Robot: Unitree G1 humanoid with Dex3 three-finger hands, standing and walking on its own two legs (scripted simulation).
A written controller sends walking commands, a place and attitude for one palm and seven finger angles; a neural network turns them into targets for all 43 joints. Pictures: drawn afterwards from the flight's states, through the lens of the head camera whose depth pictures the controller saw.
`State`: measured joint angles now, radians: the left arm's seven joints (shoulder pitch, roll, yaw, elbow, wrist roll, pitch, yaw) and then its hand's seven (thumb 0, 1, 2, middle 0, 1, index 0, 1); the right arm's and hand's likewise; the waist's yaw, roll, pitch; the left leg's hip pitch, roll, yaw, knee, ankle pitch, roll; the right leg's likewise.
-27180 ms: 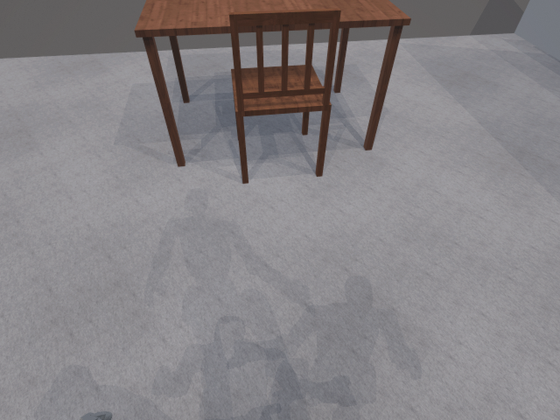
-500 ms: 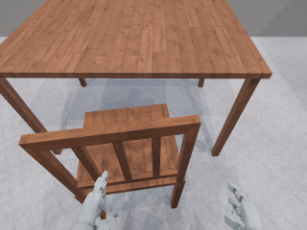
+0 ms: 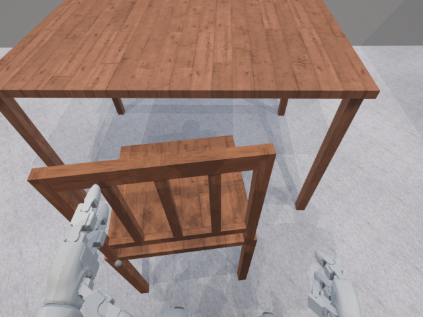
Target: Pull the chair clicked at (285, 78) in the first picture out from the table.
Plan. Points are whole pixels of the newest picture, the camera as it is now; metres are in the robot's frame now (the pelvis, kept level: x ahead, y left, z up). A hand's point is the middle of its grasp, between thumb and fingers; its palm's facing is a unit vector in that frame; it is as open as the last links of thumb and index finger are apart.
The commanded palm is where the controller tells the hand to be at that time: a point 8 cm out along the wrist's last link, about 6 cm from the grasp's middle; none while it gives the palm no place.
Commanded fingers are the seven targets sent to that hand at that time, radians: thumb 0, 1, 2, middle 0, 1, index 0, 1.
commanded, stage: draw the hand back to the body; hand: left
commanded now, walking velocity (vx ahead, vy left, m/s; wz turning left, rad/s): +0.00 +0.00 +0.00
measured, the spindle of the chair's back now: (170, 209) +0.35 +0.12 -0.05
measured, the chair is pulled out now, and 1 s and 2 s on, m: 0.18 0.18 0.18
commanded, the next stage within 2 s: step back with the hand held close in 1.12 s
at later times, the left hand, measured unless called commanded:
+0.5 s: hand (36, 223) +0.22 +0.24 +0.17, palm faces +0.34 -0.85 -0.40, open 12.9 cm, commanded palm +0.17 +0.29 +0.20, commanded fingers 0.00 0.50 0.71 -0.14 -0.22 -0.14 -0.22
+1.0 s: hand out of the picture +0.24 +0.28 +0.21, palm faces +0.43 -0.81 -0.41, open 7.6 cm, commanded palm +0.19 +0.32 +0.24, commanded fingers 0.00 0.90 0.90 -0.20 -0.30 -0.20 -0.30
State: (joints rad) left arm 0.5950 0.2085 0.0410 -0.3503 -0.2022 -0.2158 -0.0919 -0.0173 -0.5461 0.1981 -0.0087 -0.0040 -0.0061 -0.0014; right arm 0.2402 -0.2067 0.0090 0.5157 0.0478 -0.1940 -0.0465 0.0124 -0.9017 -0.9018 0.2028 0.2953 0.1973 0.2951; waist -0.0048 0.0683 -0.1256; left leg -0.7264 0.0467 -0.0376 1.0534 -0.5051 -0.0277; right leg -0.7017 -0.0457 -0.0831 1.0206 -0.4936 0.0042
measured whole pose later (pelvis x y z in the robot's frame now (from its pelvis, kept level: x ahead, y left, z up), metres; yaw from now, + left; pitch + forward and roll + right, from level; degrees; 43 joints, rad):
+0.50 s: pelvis +0.03 +0.01 +0.06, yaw -1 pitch -1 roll -1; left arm 0.58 0.30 0.18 -0.42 -0.02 -0.07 0.15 -0.01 0.15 0.54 -0.11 -0.15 -0.11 -0.15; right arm 0.19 -0.21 0.02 0.61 0.02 -0.16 -0.09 0.01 -0.90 -0.90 0.20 0.30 0.20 0.30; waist 0.06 0.07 -0.01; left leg -0.24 0.03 0.01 0.63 -0.37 -0.01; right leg -0.23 -0.05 -0.06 0.60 -0.35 0.03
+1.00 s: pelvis +0.04 +0.02 +0.07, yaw -2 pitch -3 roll -1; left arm 0.50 0.32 0.32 -0.44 -0.05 -0.07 0.13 0.01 0.86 0.88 -0.21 -0.30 -0.21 -0.29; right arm 0.17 -0.23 0.00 0.66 0.00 -0.14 -0.06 0.01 -0.90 -0.90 0.20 0.30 0.20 0.30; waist 0.07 0.06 0.04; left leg -0.11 0.02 0.03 0.47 -0.32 0.00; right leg -0.10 -0.05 -0.04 0.42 -0.28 0.04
